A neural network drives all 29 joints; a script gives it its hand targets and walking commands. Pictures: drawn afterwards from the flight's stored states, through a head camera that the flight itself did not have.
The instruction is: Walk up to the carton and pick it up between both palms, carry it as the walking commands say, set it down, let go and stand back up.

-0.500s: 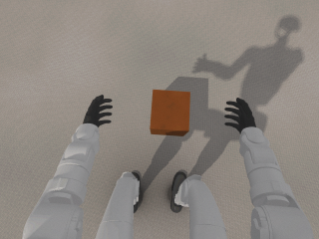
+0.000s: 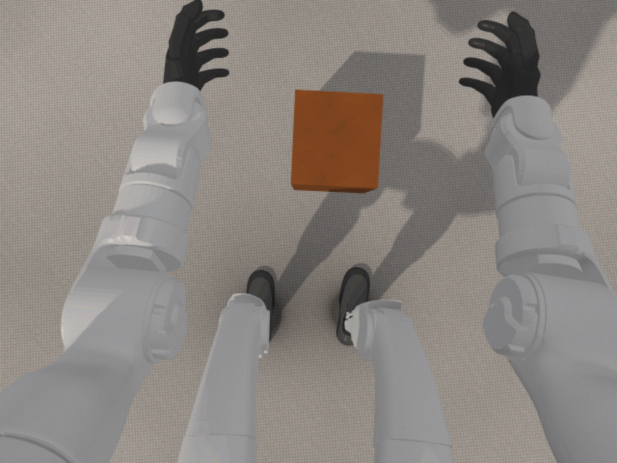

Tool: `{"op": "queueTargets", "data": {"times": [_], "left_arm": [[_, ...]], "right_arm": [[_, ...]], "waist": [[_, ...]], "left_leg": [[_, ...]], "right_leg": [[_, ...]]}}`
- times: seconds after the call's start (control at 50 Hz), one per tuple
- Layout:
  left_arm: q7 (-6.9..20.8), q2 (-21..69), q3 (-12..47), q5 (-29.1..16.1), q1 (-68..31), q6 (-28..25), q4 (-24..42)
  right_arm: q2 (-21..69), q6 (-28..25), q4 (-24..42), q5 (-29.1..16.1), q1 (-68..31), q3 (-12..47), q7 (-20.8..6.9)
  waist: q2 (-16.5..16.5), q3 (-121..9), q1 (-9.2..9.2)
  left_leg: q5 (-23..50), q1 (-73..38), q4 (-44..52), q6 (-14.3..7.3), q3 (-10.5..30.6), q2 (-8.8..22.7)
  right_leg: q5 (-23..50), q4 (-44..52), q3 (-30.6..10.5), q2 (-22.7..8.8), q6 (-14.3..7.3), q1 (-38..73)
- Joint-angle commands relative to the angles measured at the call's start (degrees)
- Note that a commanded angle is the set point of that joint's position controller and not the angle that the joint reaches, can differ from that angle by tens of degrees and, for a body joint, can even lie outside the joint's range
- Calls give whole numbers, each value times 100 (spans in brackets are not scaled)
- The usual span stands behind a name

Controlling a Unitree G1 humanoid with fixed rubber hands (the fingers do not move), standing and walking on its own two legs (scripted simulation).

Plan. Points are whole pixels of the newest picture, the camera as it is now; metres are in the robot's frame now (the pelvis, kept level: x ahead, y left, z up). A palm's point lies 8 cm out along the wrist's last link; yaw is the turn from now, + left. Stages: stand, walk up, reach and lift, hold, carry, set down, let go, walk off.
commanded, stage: reach and lift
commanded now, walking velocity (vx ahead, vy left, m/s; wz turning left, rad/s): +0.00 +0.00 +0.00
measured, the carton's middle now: (333, 147) +0.52 -0.03 -0.58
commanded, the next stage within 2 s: none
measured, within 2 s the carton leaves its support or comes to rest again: neither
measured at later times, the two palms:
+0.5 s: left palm (214, 103) +0.51 +0.16 -0.22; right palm (476, 117) +0.51 -0.21 -0.22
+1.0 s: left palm (245, 131) +0.51 +0.14 -0.38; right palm (435, 136) +0.51 -0.20 -0.37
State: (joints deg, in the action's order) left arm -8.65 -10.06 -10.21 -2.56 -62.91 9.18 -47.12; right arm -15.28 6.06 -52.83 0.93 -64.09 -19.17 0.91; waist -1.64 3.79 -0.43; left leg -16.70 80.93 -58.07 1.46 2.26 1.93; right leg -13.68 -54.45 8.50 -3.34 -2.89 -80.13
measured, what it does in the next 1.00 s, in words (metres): lowers itself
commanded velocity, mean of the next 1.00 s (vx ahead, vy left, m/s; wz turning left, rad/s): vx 0.00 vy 0.00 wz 0.00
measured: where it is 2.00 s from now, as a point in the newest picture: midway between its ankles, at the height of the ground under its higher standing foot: (305, 321)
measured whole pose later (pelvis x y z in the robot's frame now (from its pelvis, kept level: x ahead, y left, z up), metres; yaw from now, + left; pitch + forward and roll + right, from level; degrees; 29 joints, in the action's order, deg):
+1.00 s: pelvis -0.03 +0.01 -0.21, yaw -2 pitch +41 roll -2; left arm -10.9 -12.5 -13.2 -7.4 -77.6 7.2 -52.2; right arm -19.3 6.0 -58.1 -2.0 -81.9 -16.0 4.0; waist -2.4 16.1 -0.4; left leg -32.3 117.9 -109.1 1.2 2.3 1.9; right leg -27.7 -105.7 4.6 -4.3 -2.8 -119.0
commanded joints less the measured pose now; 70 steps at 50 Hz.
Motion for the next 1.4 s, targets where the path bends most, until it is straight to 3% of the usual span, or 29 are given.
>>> {"op": "queueTargets", "data": {"times": [0.0,0.08,0.12,0.18,0.24,0.26,0.3,0.32,0.34,0.5,0.52,0.56,0.58,0.6,0.62,0.7,0.72,0.74,0.82,0.84,0.86,0.88,0.92,0.96,1.0,1.06,1.16,1.28,1.38], "left_arm": [[-52,-273,-662,167,-1973,-302,539],[51,114,-545,233,-1392,-301,184],[40,-32,-744,362,-1435,-437,530],[94,-86,-685,261,-1473,-495,589],[99,-139,-764,411,-1389,-506,338],[151,97,-494,217,-1326,-484,165],[97,182,-418,196,-1809,-438,605],[90,96,-571,253,-1275,-496,360],[12,77,-445,150,-1869,-463,892],[-184,-304,-425,87,-2282,-249,620],[-265,-452,-342,-24,-2748,-213,1302],[-349,-582,-366,-34,-2511,-153,679],[-353,-341,-147,-226,-2711,-117,930],[-335,-555,-302,-138,-2282,-134,250],[-378,-494,-263,-290,-2624,-134,1151],[-343,-794,-201,-295,-2501,-215,-37],[-371,-1143,-361,-228,-2868,-258,700],[-339,-794,-197,-277,-2499,-223,-149],[-253,-876,-113,-437,-3029,-357,137],[-290,-1140,-296,-325,-2747,-351,-302],[-234,-994,-194,-294,-2731,-297,-617],[-297,-1159,-234,-318,-3184,-388,242],[-316,-1405,-235,-402,-3279,-416,-169],[-313,-1224,172,-657,-3497,-467,56],[-331,-1484,-3,-528,-3457,-532,-69],[-244,-1236,379,-884,-3656,-526,-234],[-244,-1341,278,-803,-3787,-604,-577],[-216,-1644,479,-953,-4125,-723,-755],[-57,-1467,637,-1046,-3913,-772,-1474]], "right_arm": [[-1081,-287,278,242,-2241,-511,-54],[-1003,-330,-79,492,-1724,-782,-99],[-885,-408,405,474,-1917,-698,-112],[-1017,-428,249,604,-1743,-923,-155],[-773,-392,282,517,-1796,-903,-206],[-513,-412,288,352,-1880,-539,-285],[-1135,-432,-140,659,-1815,-1114,-267],[-798,-442,-67,543,-1563,-732,-293],[-1004,-431,241,622,-1935,-867,-279],[-1222,-159,-247,187,-2450,-327,-144],[-1397,-130,475,211,-2884,-432,-111],[-1431,-69,-79,64,-2755,-265,-51],[-1567,-79,110,57,-2907,-335,-59],[-1473,-79,-478,142,-2613,-167,-3],[-1426,-95,885,-23,-3048,-42,71],[-1332,-79,-417,-138,-3102,306,136],[-1641,-59,470,-183,-3515,103,225],[-1521,-100,-362,-68,-3167,211,213],[-1235,-93,-174,-383,-3645,617,208],[-1373,-70,-347,-445,-3638,674,275],[-1602,-86,-910,-213,-3378,398,270],[-1422,-84,-130,-399,-3666,583,302],[-1609,-78,-361,-472,-3996,703,372],[-1672,-139,-469,-533,-3844,685,449],[-1618,-195,-358,-672,-3979,851,445],[-1823,-265,-492,-692,-4084,840,410],[-1984,-342,-676,-927,-4397,1109,322],[-1915,-407,-1125,-1141,-4411,1217,345],[-1707,-427,-1498,-1337,-4269,1591,266]], "waist": [[-161,-6104,440],[-102,-6205,731],[-157,-6497,412],[-81,-6658,681],[-113,-6229,431],[150,-5996,454],[-403,-6219,779],[-175,-5856,506],[-295,-6460,716],[-355,-6102,385],[-318,-6867,531],[-310,-6615,390],[-273,-7040,710],[54,-6558,477],[-108,-7241,430],[411,-6067,304],[-55,-6948,177],[324,-5672,404],[468,-5992,263],[441,-6045,44],[373,-5230,403],[139,-6211,143],[336,-6017,74],[140,-6559,491],[172,-5997,148],[246,-5918,600],[54,-5606,216],[44,-5309,340],[-55,-4576,159]], "left_leg": [[1649,-2072,-6,115,-141,-745],[1934,-1780,57,152,-56,-710],[2466,-1839,-191,142,-140,-793],[2381,-1291,-379,183,-89,-755],[1927,-642,-435,178,-242,-761],[1709,-469,-601,81,-196,-799],[1771,-907,-913,264,-99,-746],[1889,-425,-1054,199,-157,-796],[1992,-826,-1246,249,-102,-794],[796,149,-2419,271,-417,-822],[905,-375,-2463,244,-390,-885],[563,-271,-2662,219,-458,-824],[866,-425,-2800,267,-300,-781],[761,59,-3053,234,-409,-809],[1302,-291,-3117,153,-439,-850],[98,1079,-3500,80,-544,-793],[389,707,-3650,124,-650,-808],[217,1373,-3634,85,-534,-761],[236,1533,-4015,33,-570,-733],[197,1571,-4205,37,-668,-720],[-213,1964,-4174,34,-573,-687],[245,1246,-4242,84,-661,-724],[105,1498,-4446,71,-668,-694],[262,1050,-4661,96,-576,-615],[243,1267,-4733,53,-590,-665],[332,1197,-4946,71,-406,-566],[498,1124,-5321,124,-392,-541],[395,1340,-5663,102,-358,-480],[239,1738,-5851,109,-433,-508]], "right_leg": [[2013,-236,-1095,698,187,2867],[2601,-343,-1021,733,185,3054],[3079,-538,-1095,778,145,3114],[3359,-807,-1170,679,136,3154],[2897,-910,-1197,724,210,2687],[2675,-1042,-1223,717,259,2574],[2099,-1346,-1019,799,160,1507],[2365,-1451,-1066,796,157,1552],[2307,-1733,-996,825,176,1480],[841,-2721,-960,823,188,451],[977,-2850,-814,874,194,606],[532,-3184,-684,849,263,98],[867,-3346,-637,855,200,278],[812,-3527,-655,812,287,266],[1284,-3489,-777,822,243,624],[418,-3907,-796,744,359,196],[752,-4001,-943,744,286,630],[503,-4102,-698,748,339,-254],[681,-4330,-894,646,342,108],[706,-4479,-1036,627,350,310],[103,-4523,-829,661,353,-440],[506,-4512,-947,672,316,21],[370,-4753,-893,604,369,-91],[610,-4978,-899,587,310,184],[431,-5036,-941,567,334,-170],[487,-5302,-819,532,323,-423],[389,-5629,-952,476,298,-843],[425,-5982,-1027,413,300,-876],[356,-6231,-1087,402,294,-962]]}}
